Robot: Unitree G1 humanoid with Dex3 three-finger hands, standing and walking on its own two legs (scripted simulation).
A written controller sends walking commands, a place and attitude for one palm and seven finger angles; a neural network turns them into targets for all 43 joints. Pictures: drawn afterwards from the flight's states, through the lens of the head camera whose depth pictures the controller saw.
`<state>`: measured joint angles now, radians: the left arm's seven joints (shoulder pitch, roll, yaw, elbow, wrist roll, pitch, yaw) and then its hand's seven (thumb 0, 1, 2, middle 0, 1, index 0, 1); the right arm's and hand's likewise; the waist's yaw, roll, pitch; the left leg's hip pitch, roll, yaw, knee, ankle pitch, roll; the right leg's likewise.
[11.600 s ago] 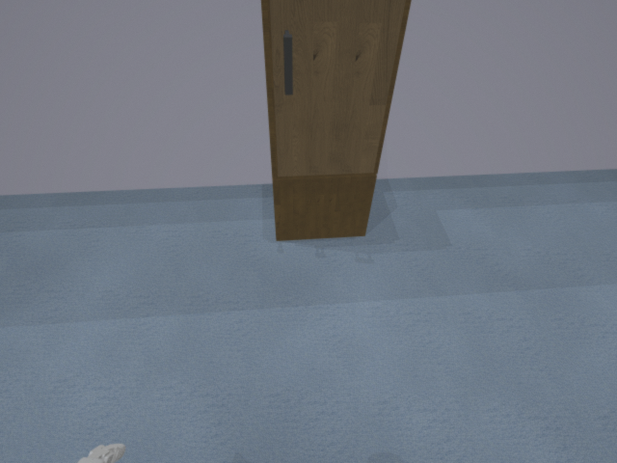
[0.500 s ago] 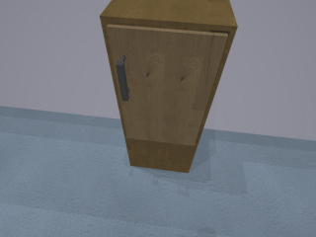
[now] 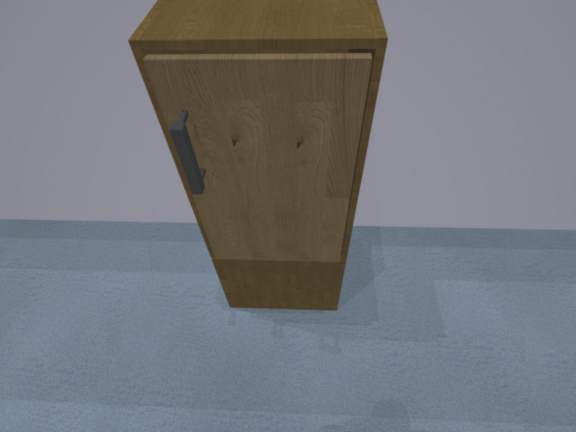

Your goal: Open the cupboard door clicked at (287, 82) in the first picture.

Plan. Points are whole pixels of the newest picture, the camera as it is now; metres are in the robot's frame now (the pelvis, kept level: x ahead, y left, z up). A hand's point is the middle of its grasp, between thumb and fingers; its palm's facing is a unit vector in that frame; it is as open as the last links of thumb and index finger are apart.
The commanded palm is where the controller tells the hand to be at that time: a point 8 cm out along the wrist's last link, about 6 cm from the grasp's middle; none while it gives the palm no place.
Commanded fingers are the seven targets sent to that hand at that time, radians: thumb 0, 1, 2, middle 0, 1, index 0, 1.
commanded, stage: look again from close up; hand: left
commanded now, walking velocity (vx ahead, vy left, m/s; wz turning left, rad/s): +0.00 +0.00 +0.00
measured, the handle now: (191, 153) +0.58 +0.21 +0.04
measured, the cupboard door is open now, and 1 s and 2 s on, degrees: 0 0 0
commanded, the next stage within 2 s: raise the hand with hooked fingers in 0.34 s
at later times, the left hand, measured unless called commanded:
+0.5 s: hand out of the picture +0.06 +0.17 -0.15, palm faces +0.12 -0.97 -0.22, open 7.3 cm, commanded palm +0.12 +0.21 -0.06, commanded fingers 0.00 0.81 0.86 -0.21 -0.36 -0.21 -0.36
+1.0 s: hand out of the picture +0.13 +0.21 -0.03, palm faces +0.09 -1.00 -0.05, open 9.4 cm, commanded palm +0.14 +0.26 -0.02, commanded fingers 0.00 0.22 0.61 -0.25 -0.74 -0.25 -0.74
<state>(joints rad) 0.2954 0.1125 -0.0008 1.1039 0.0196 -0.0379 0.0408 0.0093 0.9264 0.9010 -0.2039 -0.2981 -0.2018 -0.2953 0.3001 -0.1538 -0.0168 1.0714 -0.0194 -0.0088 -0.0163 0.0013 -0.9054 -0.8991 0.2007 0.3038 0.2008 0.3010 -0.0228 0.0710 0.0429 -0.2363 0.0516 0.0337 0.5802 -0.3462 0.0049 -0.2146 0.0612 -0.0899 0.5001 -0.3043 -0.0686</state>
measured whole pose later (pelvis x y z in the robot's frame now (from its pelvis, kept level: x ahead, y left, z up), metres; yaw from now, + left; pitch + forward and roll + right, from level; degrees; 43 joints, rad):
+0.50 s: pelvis +0.02 -0.01 +0.00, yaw -1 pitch +0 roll +1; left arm 0.40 0.16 0.02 0.76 -0.06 0.03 0.05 0.01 0.93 0.90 -0.21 -0.30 -0.20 -0.30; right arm 0.32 -0.16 0.01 1.04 0.00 -0.07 -0.05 0.01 -0.92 -0.90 0.20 0.30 0.20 0.30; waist 0.02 0.01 0.03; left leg -0.16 0.04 0.06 0.52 -0.34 -0.01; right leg -0.18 0.05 -0.06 0.51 -0.34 -0.07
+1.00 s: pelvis -0.07 +0.00 -0.08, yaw +2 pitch +10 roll -1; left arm 0.34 0.22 0.18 0.09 -0.25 -0.51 -0.28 0.01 0.45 0.71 -0.24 -0.59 -0.23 -0.59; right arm 0.16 -0.25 -0.02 0.49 0.01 -0.25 -0.05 0.00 -0.90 -0.90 0.20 0.30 0.20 0.30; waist 0.05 -0.03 -0.09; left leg -0.81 0.02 -0.02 1.13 -0.49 0.00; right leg -0.80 0.00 -0.13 1.09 -0.47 -0.07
